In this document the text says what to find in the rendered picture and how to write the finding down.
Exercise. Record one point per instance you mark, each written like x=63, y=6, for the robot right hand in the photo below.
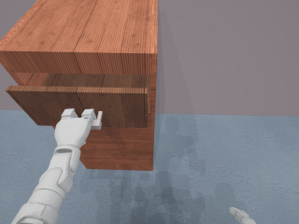
x=241, y=216

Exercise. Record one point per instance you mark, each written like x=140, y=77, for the drawer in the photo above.
x=123, y=99

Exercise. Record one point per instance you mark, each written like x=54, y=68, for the handle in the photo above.
x=96, y=124

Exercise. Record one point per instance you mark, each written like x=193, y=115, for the cabinet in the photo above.
x=102, y=37

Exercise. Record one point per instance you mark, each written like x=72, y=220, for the left robot forearm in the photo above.
x=48, y=196

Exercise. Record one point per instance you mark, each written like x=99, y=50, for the robot left hand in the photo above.
x=73, y=131

